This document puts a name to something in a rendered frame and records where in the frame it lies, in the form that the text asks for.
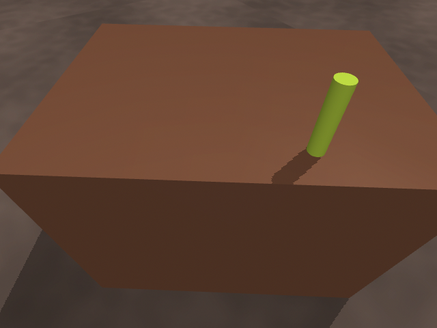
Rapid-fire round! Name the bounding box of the can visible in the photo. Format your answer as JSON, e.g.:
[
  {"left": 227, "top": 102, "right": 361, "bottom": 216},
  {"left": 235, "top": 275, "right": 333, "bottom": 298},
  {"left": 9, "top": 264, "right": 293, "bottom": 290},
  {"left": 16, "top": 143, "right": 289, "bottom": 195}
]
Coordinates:
[{"left": 307, "top": 72, "right": 358, "bottom": 157}]

